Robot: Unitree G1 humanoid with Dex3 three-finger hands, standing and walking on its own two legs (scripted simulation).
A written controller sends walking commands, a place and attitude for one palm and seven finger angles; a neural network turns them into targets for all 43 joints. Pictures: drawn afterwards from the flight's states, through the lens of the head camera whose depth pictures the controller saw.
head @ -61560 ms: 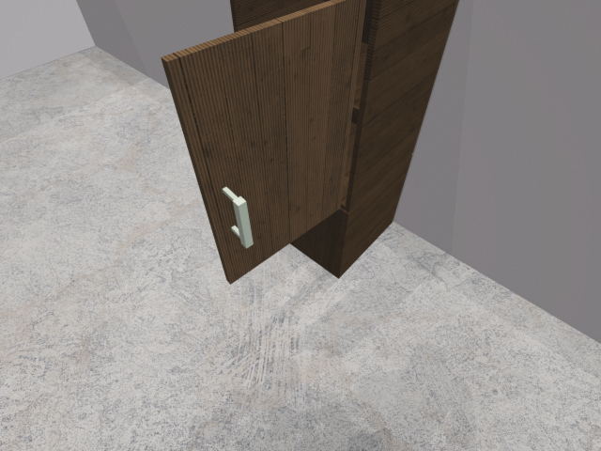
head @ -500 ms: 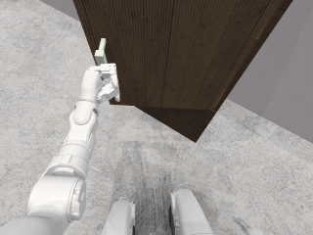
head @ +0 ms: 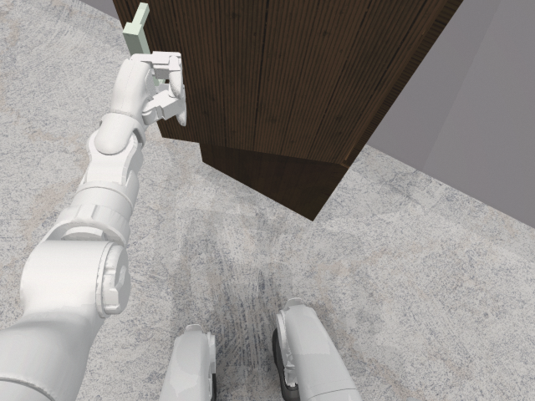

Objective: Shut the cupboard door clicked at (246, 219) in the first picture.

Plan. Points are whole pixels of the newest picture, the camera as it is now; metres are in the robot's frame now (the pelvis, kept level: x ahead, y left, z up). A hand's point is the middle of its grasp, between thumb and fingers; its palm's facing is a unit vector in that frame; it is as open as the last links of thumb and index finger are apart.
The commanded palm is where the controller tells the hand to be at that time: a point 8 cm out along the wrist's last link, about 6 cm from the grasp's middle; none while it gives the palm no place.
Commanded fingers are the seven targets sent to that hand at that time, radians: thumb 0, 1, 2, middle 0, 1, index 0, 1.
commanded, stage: push the door shut along its arc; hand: left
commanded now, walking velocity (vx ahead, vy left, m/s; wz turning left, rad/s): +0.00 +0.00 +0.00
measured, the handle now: (149, 59) +0.61 +0.10 +0.06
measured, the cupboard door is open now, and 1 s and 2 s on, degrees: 22 14 13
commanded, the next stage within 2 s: pull the fist back off the door in 0.76 s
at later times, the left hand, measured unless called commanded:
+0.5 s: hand (215, 66) +0.58 +0.01 +0.06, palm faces -0.41 -0.91 -0.05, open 3.1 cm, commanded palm +0.59 +0.05 +0.06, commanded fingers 0.00 0.90 0.90 -1.30 -1.50 -1.30 -1.50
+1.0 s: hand (221, 49) +0.61 -0.01 +0.07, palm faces -0.13 -0.99 +0.10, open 3.1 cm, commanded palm +0.60 +0.01 +0.06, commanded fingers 0.00 0.90 0.90 -1.30 -1.50 -1.30 -1.50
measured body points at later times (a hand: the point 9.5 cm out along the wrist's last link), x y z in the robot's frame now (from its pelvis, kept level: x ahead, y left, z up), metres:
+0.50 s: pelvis +0.00 +0.00 -0.02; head +0.20 +0.00 +0.39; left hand +0.60 +0.06 +0.07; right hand -0.03 -0.25 -0.13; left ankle +0.02 +0.12 -0.59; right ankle +0.08 -0.13 -0.59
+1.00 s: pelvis -0.01 +0.00 -0.03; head +0.20 +0.01 +0.37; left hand +0.61 +0.05 +0.07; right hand -0.05 -0.25 -0.13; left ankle +0.02 +0.12 -0.59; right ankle +0.08 -0.13 -0.59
